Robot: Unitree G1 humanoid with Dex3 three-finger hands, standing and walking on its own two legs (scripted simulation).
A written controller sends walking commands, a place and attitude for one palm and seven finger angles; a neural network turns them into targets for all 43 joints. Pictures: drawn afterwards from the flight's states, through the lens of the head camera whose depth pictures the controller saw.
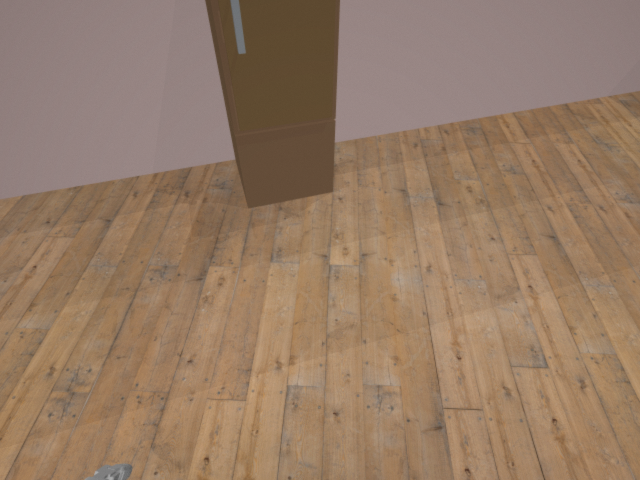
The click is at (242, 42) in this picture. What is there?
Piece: cupboard door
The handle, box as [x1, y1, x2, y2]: [230, 0, 245, 53]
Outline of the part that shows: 230,0 237,48 239,53 245,52 238,0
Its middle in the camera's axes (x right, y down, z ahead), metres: -0.26 -0.67 +1.19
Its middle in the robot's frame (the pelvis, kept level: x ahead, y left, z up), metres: +1.34 +0.33 +0.05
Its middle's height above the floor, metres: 0.82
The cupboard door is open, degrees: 0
